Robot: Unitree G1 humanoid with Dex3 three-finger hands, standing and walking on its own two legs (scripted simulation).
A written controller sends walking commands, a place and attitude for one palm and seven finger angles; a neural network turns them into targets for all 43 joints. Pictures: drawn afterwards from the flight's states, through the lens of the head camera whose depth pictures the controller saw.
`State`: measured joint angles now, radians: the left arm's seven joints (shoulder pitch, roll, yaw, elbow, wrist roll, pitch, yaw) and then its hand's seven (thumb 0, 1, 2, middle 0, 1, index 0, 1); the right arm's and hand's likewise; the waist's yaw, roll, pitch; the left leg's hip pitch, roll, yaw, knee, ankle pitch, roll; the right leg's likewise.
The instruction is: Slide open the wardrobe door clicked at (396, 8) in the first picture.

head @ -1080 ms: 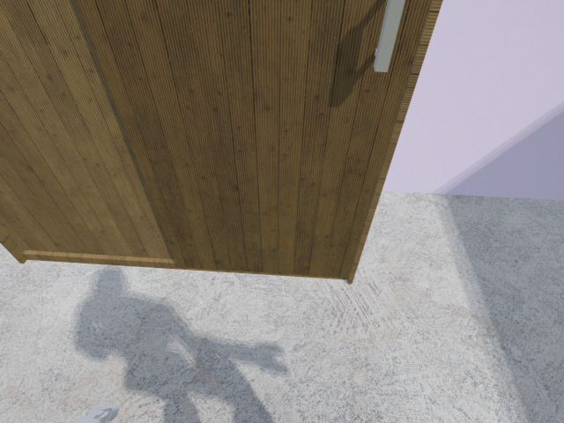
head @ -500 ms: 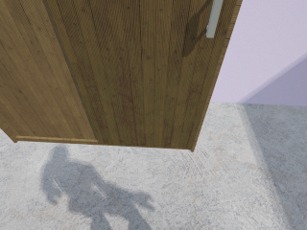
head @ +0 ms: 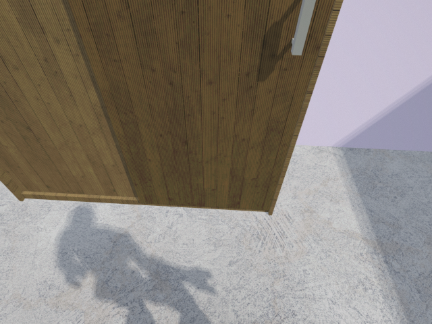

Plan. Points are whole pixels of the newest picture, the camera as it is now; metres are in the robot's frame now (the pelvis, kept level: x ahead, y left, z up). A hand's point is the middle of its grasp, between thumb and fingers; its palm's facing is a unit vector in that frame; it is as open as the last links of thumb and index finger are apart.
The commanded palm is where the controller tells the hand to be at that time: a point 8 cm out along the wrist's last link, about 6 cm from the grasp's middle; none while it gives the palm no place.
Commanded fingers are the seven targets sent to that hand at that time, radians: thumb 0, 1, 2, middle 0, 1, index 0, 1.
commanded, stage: look at it before walking up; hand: right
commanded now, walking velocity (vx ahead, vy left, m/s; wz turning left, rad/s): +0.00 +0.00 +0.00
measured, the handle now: (301, 22) +0.78 -0.17 +0.23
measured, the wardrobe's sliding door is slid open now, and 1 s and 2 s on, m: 0.00 0.00 0.00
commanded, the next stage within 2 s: take the last steps up to it in 0.36 s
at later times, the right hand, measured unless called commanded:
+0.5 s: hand out of the picture +0.08 -0.24 -0.16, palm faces -0.02 +0.94 -0.33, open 7.3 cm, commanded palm none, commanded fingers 0.00 -0.90 -0.90 0.20 0.30 0.20 0.30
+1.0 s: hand out of the picture +0.12 -0.19 -0.18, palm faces +0.00 +0.99 -0.15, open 7.3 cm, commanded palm none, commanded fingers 0.00 -0.90 -0.90 0.20 0.30 0.20 0.30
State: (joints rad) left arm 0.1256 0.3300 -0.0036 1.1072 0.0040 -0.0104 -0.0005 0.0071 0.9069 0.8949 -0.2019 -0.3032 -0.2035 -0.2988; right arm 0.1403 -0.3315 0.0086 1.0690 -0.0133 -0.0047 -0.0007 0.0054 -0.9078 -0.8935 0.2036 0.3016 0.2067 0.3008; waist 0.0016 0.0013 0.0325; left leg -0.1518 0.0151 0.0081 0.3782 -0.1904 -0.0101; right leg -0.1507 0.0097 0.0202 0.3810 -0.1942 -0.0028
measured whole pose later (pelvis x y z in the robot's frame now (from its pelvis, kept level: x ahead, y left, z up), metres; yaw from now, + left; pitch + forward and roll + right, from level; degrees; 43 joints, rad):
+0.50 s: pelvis +0.01 +0.00 +0.00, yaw +0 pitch -2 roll +0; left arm 0.12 0.33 -0.01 1.11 0.00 -0.01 0.00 0.01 0.91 0.89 -0.20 -0.30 -0.20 -0.30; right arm 0.15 -0.33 0.01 1.08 -0.01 0.00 0.00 0.01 -0.91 -0.89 0.20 0.30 0.21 0.30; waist -0.01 0.00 0.04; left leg -0.13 0.01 0.02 0.35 -0.19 -0.01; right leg -0.13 0.01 0.03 0.36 -0.19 0.00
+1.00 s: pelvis +0.11 -0.02 -0.01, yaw +0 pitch -1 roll +0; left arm 0.50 0.11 0.00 1.16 0.02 -0.07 0.03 0.00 0.91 0.89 -0.20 -0.30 -0.20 -0.30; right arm 0.29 -0.17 -0.04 1.07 -0.03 0.01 0.01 0.01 -0.92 -0.89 0.20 0.30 0.20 0.30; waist 0.03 0.02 0.04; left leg -0.49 0.07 0.08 0.98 -0.36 0.01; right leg 0.00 0.00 -0.06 0.36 -0.35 -0.03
